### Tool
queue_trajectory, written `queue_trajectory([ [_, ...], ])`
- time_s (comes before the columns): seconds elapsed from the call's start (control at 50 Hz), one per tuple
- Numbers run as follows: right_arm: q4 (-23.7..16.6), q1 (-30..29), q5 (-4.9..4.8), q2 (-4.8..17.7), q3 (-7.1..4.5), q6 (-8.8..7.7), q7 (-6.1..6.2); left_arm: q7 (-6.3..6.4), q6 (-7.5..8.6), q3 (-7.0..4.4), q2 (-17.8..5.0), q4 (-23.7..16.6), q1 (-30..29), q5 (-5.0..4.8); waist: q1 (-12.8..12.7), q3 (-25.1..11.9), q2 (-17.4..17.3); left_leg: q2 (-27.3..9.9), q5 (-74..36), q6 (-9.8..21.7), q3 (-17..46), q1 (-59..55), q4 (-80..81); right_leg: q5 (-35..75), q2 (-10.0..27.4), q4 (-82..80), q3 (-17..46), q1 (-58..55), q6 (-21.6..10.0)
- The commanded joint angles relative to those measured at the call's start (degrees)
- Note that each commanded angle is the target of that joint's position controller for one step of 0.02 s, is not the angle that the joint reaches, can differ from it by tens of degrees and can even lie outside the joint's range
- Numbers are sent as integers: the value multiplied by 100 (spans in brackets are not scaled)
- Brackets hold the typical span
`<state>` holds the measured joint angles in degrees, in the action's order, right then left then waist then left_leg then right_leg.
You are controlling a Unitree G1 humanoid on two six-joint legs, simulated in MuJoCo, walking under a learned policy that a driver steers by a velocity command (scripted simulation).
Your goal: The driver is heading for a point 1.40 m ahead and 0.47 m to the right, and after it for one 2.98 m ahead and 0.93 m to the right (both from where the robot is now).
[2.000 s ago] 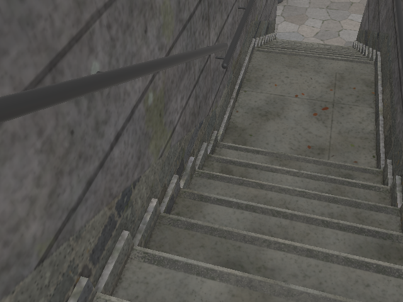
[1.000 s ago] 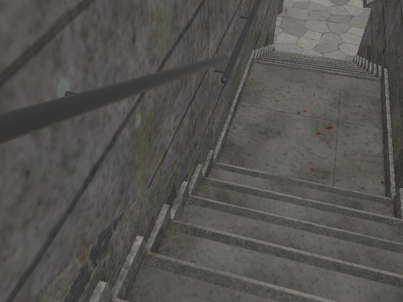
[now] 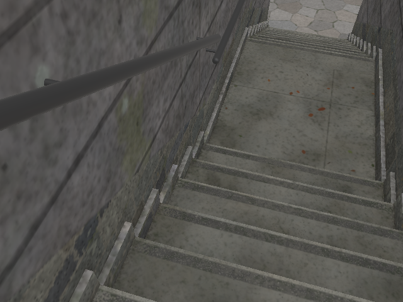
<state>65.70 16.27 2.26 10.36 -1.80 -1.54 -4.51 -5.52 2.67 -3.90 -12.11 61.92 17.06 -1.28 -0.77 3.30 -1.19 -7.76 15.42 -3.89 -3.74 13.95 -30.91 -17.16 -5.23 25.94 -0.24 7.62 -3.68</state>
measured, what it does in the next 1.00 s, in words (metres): walks ahead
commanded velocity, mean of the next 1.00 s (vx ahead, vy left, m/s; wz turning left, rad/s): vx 0.12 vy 0.00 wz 0.00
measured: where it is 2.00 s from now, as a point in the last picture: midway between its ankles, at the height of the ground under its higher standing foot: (228, 288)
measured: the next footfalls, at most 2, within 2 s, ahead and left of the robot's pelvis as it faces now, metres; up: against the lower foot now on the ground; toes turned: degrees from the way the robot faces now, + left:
right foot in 1.22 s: +0.32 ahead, -0.18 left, -0.15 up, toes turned -2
left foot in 1.78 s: +0.66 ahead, +0.05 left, -0.31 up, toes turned +4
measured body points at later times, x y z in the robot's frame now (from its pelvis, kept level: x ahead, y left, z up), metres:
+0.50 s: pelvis +0.01 +0.00 +0.00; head +0.01 -0.01 +0.45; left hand +0.05 +0.23 -0.15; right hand +0.01 -0.23 -0.16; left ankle +0.01 +0.16 -0.74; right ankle -0.04 -0.09 -0.74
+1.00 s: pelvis +0.10 +0.00 -0.01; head +0.11 +0.01 +0.44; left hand +0.18 +0.26 -0.15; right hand +0.00 -0.22 -0.15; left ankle +0.01 +0.14 -0.73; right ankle +0.10 -0.11 -0.68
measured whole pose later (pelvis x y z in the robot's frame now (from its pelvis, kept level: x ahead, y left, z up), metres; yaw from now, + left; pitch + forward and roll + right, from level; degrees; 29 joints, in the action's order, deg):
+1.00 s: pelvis +0.10 +0.00 -0.01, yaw +0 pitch +3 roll +1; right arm 63.2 29.4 5.8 8.9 -2.3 -5.9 1.0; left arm 1.1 5.7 -3.8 -12.9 55.5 14.8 2.9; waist 4.2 -2.0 1.8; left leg -2.5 23.8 3.0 -2.3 8.5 -29.1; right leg -27.4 0.9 60.6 -0.2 30.9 -6.0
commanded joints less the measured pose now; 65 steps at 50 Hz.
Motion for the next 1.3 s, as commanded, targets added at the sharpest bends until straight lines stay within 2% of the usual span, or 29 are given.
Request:
queue_trajectory([
  [0.02, -171, 198, -44, 564, -85, -38, 15, 13, 72, -71, -394, -97, 343, -34, -8, 36, -144, 202, -547, 110, -375, 128, 294, 1389, 210, -475, 242, 98, -131],
  [0.18, -272, 240, -2, 732, -84, 98, 96, 6, 133, -69, -445, -101, 558, -40, 29, 91, -32, 161, -732, 69, -400, 55, 133, 1860, 191, -407, 242, 75, -93],
  [0.2, -309, 178, -209, 520, -114, 173, 527, 424, 64, 127, -261, -196, 63, 661, 216, -436, -170, -71, -1001, 160, 74, -378, 340, 2633, 1021, -199, 898, 57, -109],
  [0.22, -212, 222, -338, 481, -89, 194, 706, 579, 62, 135, -242, -172, 108, 548, 189, -442, -178, -127, -1242, 151, 187, -546, 429, 2870, 1000, -191, 881, 81, -83],
  [0.3, -122, 201, -240, 407, -53, 304, 776, 667, 61, 269, -218, 11, 210, 263, 124, -183, 110, -189, -1548, 190, 284, -544, 595, 2385, 961, -349, 836, 121, -14],
  [0.56, -7, 196, -237, 307, -23, 308, 693, 549, 131, 435, -164, 35, -95, 280, 86, -18, 172, -167, -1124, 162, 405, -397, 950, 1678, 1031, -730, 896, 151, -8],
  [0.64, -250, -20, -183, 352, -101, 333, 667, 513, 1, 231, -662, -57, 72, 309, -89, 262, 662, 504, 963, 361, -232, 411, 148, -1893, 976, -1199, 1374, 229, -499],
  [0.7, -491, -233, -117, 316, -138, 258, 641, 538, -30, 80, -835, -99, 392, 319, -216, 849, 736, 554, 762, 539, -291, 1363, 41, -2499, 1366, -1417, 1938, 81, -897],
  [0.76, -437, 68, -156, 267, -171, 88, 623, 571, 36, 8, -787, -268, 156, 350, 19, 681, 561, 612, 472, 633, -269, 644, 540, -1710, 1236, -1072, 1640, 225, -988],
  [0.8, -252, 626, -118, 383, -238, 17, 621, 571, 109, 43, -496, -395, -34, 319, 260, 418, 105, 530, 646, 726, 125, -510, 491, -1133, 792, -421, 1133, 897, -831],
  [0.82, -130, 1045, -109, 472, -267, 6, 630, 581, 152, 45, -372, -479, -194, 301, 467, 316, -263, 188, 834, 902, 774, -1157, 576, -706, 434, 324, 712, 1538, -687],
  [0.86, 205, 2200, -160, 945, -414, -1, 642, 566, 240, 96, -196, -632, -336, 490, 737, 248, -1169, -1249, 529, 1726, 2843, -2398, 1219, -1308, 146, 1949, -11, 3442, -435],
  [0.88, 195, 2433, -38, 897, -399, -46, 635, 507, 270, 43, -369, -807, -663, 494, 946, 386, -1088, -1519, 59, 1937, 3224, -2549, 1405, -1904, 305, 2606, 157, 4175, -356],
  [0.9, 75, 2212, -68, 895, -403, -128, 644, 451, 307, 41, -378, -972, -923, 487, 839, 478, -670, -1606, -283, 1969, 3157, -2396, 1412, -1590, 544, 2910, 271, 4412, -248],
  [0.92, -29, 2630, 565, 651, -222, -385, 450, 689, 426, -49, -248, -951, -773, 283, 1027, -70, -527, -1684, 1344, 2530, 3250, -2226, 1734, -2003, 820, 3724, 495, 4289, -167],
  [0.94, -193, 2015, 556, 372, -152, -518, 490, 745, 475, 9, -136, -1089, -953, 266, 787, 317, -358, -1580, 1950, 2410, 2942, -1551, 1819, -1611, 1057, 3804, 494, 4397, -233],
  [0.96, -428, 1515, 375, 239, -82, -578, 522, 756, 481, 27, -48, -1158, -970, 366, 663, 286, -257, -1287, 2055, 2279, 2433, -945, 1851, -1523, 1053, 3567, 314, 4072, -221],
  [1.02, -777, 1011, 412, 116, 44, -673, 659, 520, 347, 96, 79, -914, 194, 565, 92, 14, -364, -201, 808, 1457, 758, 892, 862, 1304, 884, 3560, 225, 2490, -233],
  [1.04, -365, 1265, -370, 615, -180, -570, 745, 304, 187, -5, -359, -1180, -755, 677, 181, 345, -654, -421, -504, 1362, 1175, -86, 803, 2778, 915, 3017, 228, 3390, 105],
  [1.08, -455, 1426, -372, 287, -71, -513, 833, 91, 169, 74, -222, -1502, -1204, 620, 341, 223, -261, -111, -29, 991, 818, 183, 232, 4199, 921, 1217, 433, 2748, 242],
  [1.12, -623, 1093, -321, 535, -165, -485, 862, 12, 139, 246, 123, -1810, -2014, 274, 581, 216, -308, -76, 691, 820, 640, 886, 156, 5067, 760, 194, 218, 1315, 349],
  [1.14, -655, 944, -213, 683, -241, -427, 928, 80, 144, 205, -112, -1822, -2062, 174, 553, 271, -471, -178, 994, 853, 583, 1300, -140, 4974, 886, 418, 314, 870, 404],
  [1.16, -379, 1796, 942, 777, 14, -460, 711, 294, 121, 158, -115, -1178, -251, 593, 141, 384, -735, -506, 1984, 770, 655, 1533, -674, 3948, 982, 1034, 53, 763, 325],
  [1.18, -293, 2102, 856, 499, 20, -424, 622, 346, 185, 72, -425, -836, 4, 655, 228, 554, -242, -532, 2118, 701, 742, 1173, -1227, 3945, 1073, 668, 8, 859, 408],
  [1.2, -597, 1206, -147, 421, -130, -314, 776, 346, 169, 49, -403, -1072, -584, 185, 240, 32, -36, -104, 1019, 869, 397, 1060, -2258, 4556, 985, 168, 52, -35, 423],
  [1.24, -541, 1049, -246, 986, -331, -150, 891, 384, 256, -114, -733, -235, 1917, 312, -1137, -572, 660, 465, 294, 915, -6, 1377, -5761, 4110, 645, -216, -591, -1745, 326],
  [1.26, -597, 2218, -459, 543, -392, -191, 831, 330, 440, -207, -1338, 36, 2046, 525, -240, -1141, 2723, 1020, 3822, 637, 37, 3918, -8447, 8098, 1942, 1624, 624, -3851, -60],
  [1.28, -637, 1949, -452, 489, -273, -211, 874, 269, 391, -255, -1448, -73, 2334, 281, -609, -1693, 2253, 797, 3327, 857, 439, 4637, -9183, 8929, 2441, 1879, 1249, -3975, -22],
  [1.3, -550, 2549, 219, -16, 96, -502, 48, -52, 422, -247, -1830, 290, 3547, 733, -958, -2679, 1644, 1010, 2930, 833, 1251, 4604, -9934, 6210, 2655, 1528, 1937, -4178, -1628],
])
Keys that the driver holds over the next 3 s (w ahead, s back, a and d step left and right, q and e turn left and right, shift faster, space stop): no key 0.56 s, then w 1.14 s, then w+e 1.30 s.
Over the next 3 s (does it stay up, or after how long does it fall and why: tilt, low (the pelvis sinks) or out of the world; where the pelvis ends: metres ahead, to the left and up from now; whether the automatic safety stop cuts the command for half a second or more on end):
stays up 1.18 -0.18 -0.64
